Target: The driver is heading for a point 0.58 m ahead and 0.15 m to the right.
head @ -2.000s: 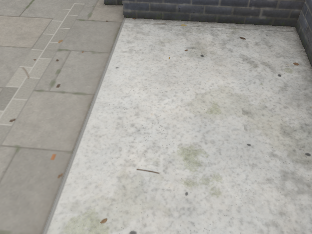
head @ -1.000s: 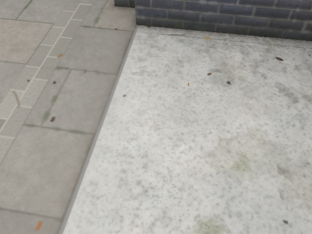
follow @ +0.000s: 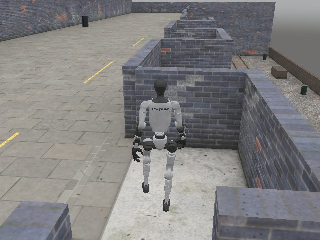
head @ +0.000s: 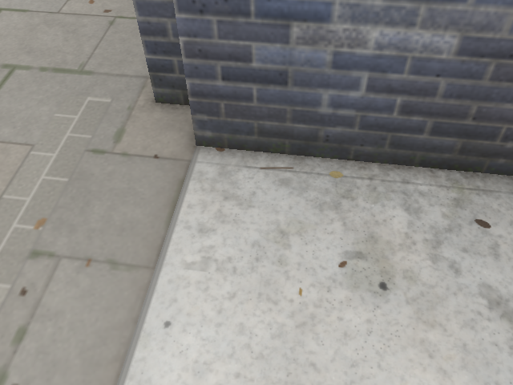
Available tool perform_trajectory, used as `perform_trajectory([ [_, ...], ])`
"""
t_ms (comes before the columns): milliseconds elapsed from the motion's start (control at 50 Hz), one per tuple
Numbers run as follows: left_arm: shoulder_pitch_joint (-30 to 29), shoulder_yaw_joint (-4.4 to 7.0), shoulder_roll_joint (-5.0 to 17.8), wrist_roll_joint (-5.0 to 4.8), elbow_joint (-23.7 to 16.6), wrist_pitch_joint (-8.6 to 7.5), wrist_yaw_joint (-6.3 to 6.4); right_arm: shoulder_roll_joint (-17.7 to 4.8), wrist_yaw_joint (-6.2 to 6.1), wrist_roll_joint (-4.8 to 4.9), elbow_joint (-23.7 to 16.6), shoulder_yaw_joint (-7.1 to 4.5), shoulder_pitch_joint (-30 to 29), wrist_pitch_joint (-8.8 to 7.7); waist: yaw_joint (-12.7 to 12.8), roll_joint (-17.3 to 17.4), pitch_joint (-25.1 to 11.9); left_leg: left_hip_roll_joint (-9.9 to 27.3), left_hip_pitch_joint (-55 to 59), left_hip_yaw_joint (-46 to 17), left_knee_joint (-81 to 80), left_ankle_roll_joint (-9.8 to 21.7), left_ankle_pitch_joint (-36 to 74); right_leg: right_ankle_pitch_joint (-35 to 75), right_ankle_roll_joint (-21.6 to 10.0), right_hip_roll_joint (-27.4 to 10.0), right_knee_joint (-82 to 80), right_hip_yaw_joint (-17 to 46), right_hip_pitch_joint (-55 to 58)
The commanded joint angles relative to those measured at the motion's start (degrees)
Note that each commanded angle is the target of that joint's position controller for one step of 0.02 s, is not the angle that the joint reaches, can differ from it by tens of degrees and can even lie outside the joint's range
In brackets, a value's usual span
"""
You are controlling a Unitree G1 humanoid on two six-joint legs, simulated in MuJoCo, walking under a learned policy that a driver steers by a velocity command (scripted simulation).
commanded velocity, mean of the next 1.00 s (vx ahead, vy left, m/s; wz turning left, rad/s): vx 0.43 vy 0.00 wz -0.25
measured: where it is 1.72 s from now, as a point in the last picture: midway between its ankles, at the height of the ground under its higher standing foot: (284, 348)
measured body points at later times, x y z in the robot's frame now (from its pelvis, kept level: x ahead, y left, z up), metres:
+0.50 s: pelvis +0.28 +0.05 +0.00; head +0.30 +0.05 +0.45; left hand +0.40 +0.28 -0.14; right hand +0.23 -0.19 -0.14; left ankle +0.23 +0.11 -0.74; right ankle +0.40 -0.11 -0.68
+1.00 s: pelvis +0.52 -0.03 +0.00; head +0.55 -0.05 +0.45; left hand +0.63 +0.21 -0.13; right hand +0.54 -0.30 -0.14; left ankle +0.63 +0.11 -0.67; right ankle +0.50 -0.06 -0.74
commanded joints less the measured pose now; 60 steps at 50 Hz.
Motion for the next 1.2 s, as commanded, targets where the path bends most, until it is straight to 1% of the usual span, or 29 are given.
perform_trajectory([
  [20,3.64,1.17,7.76,0.22,-1.02,-0.53,0.48,-2.20,-0.07,0.23,-4.85,0.12,-7.05,-0.81,0.65,-5.81,4.19,-2.18,0.10,2.68,-5.40,0.69,2.05,23.66,-6.31,-15.88,-3.37,7.00,-1.05],
  [100,3.11,1.48,8.82,0.86,-0.20,-0.08,1.24,-3.58,-0.42,0.15,-5.80,-0.43,-6.55,-1.65,-1.09,-6.25,3.75,-4.38,3.81,3.07,-9.97,3.81,-4.83,37.05,-5.56,-18.21,2.85,6.21,5.25],
  [140,1.21,1.72,9.67,0.89,-0.26,0.19,1.29,-5.06,-1.17,-0.08,-2.36,-1.48,4.49,-2.37,-6.07,-6.11,-1.82,-8.16,17.62,4.77,-13.72,6.13,-7.03,49.73,-4.01,-16.87,15.96,4.32,4.45],
  [160,0.63,1.41,8.96,0.56,-0.75,0.28,1.15,-7.17,-1.75,-0.90,1.05,-2.48,14.90,-2.99,-10.00,-4.20,-7.51,-6.31,31.86,2.49,-15.34,8.04,-5.37,43.37,-2.87,-14.47,28.18,2.54,-2.51],
  [180,2.49,0.41,5.41,-0.85,-2.98,0.21,0.71,-13.00,-2.40,-2.33,2.35,-3.98,24.02,-3.31,-11.44,3.91,-15.63,9.13,48.44,-16.62,-16.86,12.35,-11.66,20.19,-0.96,-9.55,47.85,-0.43,-18.16],
  [200,7.27,0.58,3.62,-1.67,-2.64,0.25,0.25,-15.44,-1.82,-1.39,2.56,-4.62,23.58,-2.65,-8.64,12.22,-19.96,19.26,55.65,-40.97,-25.49,18.76,-11.75,-19.15,0.01,0.22,63.27,3.28,-33.34],
  [220,0.64,1.80,8.10,-0.31,-3.35,0.67,0.45,-12.20,-1.58,0.45,1.64,-3.99,16.68,-2.10,-6.82,2.61,-11.86,15.29,48.48,-34.81,-26.59,15.93,-17.64,-13.70,-1.02,-4.54,65.46,9.05,-37.99],
  [240,-3.23,1.73,7.34,-0.27,-4.59,0.36,0.10,-8.26,-1.43,0.70,0.47,-2.89,11.09,-2.30,-5.26,0.43,-4.79,13.55,39.28,-25.95,-28.70,13.78,-16.18,-7.93,-1.17,-6.74,62.85,8.87,-38.03],
  [260,-4.20,1.61,5.99,-0.33,-4.44,0.48,0.00,-5.42,-1.31,0.39,0.31,-2.09,8.56,-2.71,-3.57,-1.08,-1.78,10.91,33.28,-19.90,-31.01,11.30,-12.36,-4.54,-1.12,-8.58,59.49,8.74,-35.48],
  [300,-2.04,1.49,4.05,1.02,-3.51,2.11,-0.60,-2.64,-1.83,0.58,1.65,-1.12,8.93,-3.54,-1.06,1.10,0.04,7.56,26.79,-11.21,-33.21,8.13,-6.17,-2.29,0.01,-9.95,55.56,8.73,-30.46],
  [340,-2.73,1.62,3.48,1.15,-3.85,3.26,-1.14,-3.60,-2.06,0.61,3.02,-1.19,12.19,-4.58,-0.50,1.01,0.44,6.92,26.23,-7.21,-34.19,7.76,-0.99,-0.64,0.61,-9.83,54.80,8.19,-31.13],
  [400,-9.19,1.67,3.75,0.91,-6.26,4.12,-1.58,-4.97,-2.22,0.47,3.73,-1.36,14.95,-5.11,-1.08,0.79,2.54,6.37,27.78,-2.13,-35.77,7.03,2.28,5.37,1.37,-10.75,51.10,7.59,-37.74],
  [500,-19.70,0.81,2.91,0.54,-10.40,3.66,-2.27,-4.57,-2.72,0.57,4.26,-0.85,17.75,-5.19,-2.99,0.89,4.28,4.72,31.02,5.28,-35.48,5.36,11.23,14.20,1.77,-9.67,35.70,3.37,-39.04],
  [580,-25.71,0.26,2.83,0.81,-13.43,3.52,-2.56,-5.49,-3.63,0.45,5.86,-0.98,22.08,-4.73,-4.69,0.94,4.96,6.77,38.54,8.63,-32.94,5.12,20.14,13.16,-0.26,-8.01,27.00,-1.23,-38.10],
  [640,-22.98,0.91,4.22,1.06,-13.49,3.54,-2.34,-7.23,-4.37,0.20,5.88,-1.39,21.34,-3.97,-2.42,2.83,2.40,8.19,43.67,11.34,-24.45,4.54,41.32,5.89,-3.47,-4.18,25.00,-3.91,-32.71],
  [680,-15.00,2.00,6.11,1.20,-11.49,3.46,-1.97,-8.85,-4.54,-0.17,5.20,-1.95,19.81,-3.04,1.16,4.19,-2.29,8.73,44.22,12.36,-10.90,4.79,50.67,-0.08,-6.45,-0.45,24.00,-4.97,-24.18],
  [700,-8.04,2.97,7.71,1.55,-9.49,3.08,-1.70,-9.47,-4.25,0.00,4.48,-2.15,19.02,-2.58,4.22,3.18,-6.03,8.41,40.32,12.76,0.57,4.32,45.56,0.28,-8.27,0.83,19.94,-3.76,-14.85],
  [720,-0.56,4.51,11.69,2.69,-7.81,2.71,-1.00,-8.58,-3.84,0.59,2.92,-1.90,18.18,-2.64,7.90,-1.56,-10.41,6.62,28.49,12.98,18.02,2.69,28.49,-0.12,-11.56,-6.76,15.60,7.27,-1.58],
  [740,-3.40,5.94,17.34,1.86,-9.58,3.26,-0.41,-2.85,-2.68,2.08,-0.80,-1.10,20.89,-3.07,2.93,-18.26,-15.96,-7.95,2.79,10.96,43.11,-1.31,-28.35,15.08,-21.74,-26.15,11.10,40.01,15.96],
  [760,-2.65,5.62,16.75,0.12,-9.67,3.86,-0.08,-7.29,-2.66,1.55,-1.78,-1.74,15.77,-3.43,4.11,-5.09,-16.82,-6.94,-1.47,-1.52,45.49,-0.91,-26.26,29.35,-22.30,-26.81,8.94,39.68,13.84],
  [800,-8.88,3.96,10.70,-0.06,-9.19,3.19,0.57,-5.07,-3.21,2.19,-1.64,-1.11,14.22,-3.95,-0.26,0.93,-5.48,-1.84,0.57,-2.92,36.55,-0.44,-20.00,42.95,-16.52,-23.27,8.17,23.83,-0.19],
  [840,-13.28,2.57,7.33,-0.06,-9.74,2.35,1.00,-5.42,-3.36,-0.06,-0.91,-1.30,15.03,-2.03,-3.23,0.09,-2.47,-0.87,7.65,-2.80,29.10,-0.93,-18.87,43.92,-12.17,-18.34,5.71,16.21,-9.60],
  [860,-12.28,2.35,7.86,-0.07,-9.37,1.85,0.98,-4.80,-3.28,-0.61,-0.69,-1.44,15.62,-1.16,-3.88,-0.75,-2.83,-1.55,9.95,-2.36,27.11,-0.96,-18.81,47.35,-11.66,-17.68,5.25,14.68,-10.94],
  [900,-10.95,2.42,9.81,0.00,-8.38,1.00,0.79,-3.72,-3.01,-0.37,-0.50,-1.31,16.39,0.09,-5.07,-2.37,-3.66,-2.55,10.39,-1.37,22.81,-1.39,-16.53,54.01,-10.62,-15.90,5.32,11.44,-10.81],
  [1020,-8.95,0.88,9.33,0.20,-6.75,1.25,0.77,-4.69,-2.97,0.39,-1.63,-1.09,9.19,0.84,-3.19,-7.13,-4.42,-2.75,8.68,0.12,7.17,-1.80,-6.99,52.37,-3.80,-12.61,5.65,7.03,-6.04],
  [1040,-9.83,0.51,8.76,0.35,-6.63,1.27,0.85,-3.64,-2.83,0.57,-1.78,-0.68,7.48,1.04,-2.96,-7.52,-4.84,-2.88,9.97,0.02,3.69,-1.78,-6.09,52.38,-2.98,-12.91,6.32,6.75,-5.46],
  [1140,-9.35,0.01,8.92,0.51,-5.05,2.25,1.60,-4.30,-4.31,1.02,-0.94,-0.11,5.81,1.15,-1.74,-7.39,-3.50,-4.28,16.49,0.21,-8.06,-0.71,-9.03,47.78,-3.95,-15.11,9.07,9.18,-4.19],
  [1180,-11.99,-0.26,8.63,-0.26,-5.01,2.65,1.83,-3.76,-4.91,1.27,1.20,0.39,9.69,0.74,-4.27,-6.54,-3.00,-4.10,23.78,0.15,-17.82,0.58,-6.15,45.31,-3.71,-14.92,12.02,10.33,-5.33],
  [1200,-12.37,-0.51,8.46,-0.63,-5.16,2.54,1.86,-4.43,-5.20,0.78,2.16,0.49,11.94,0.08,-5.22,-4.38,-3.59,-1.90,30.73,-1.96,-23.31,0.89,3.31,41.07,-1.95,-13.63,13.25,10.85,-7.85],
])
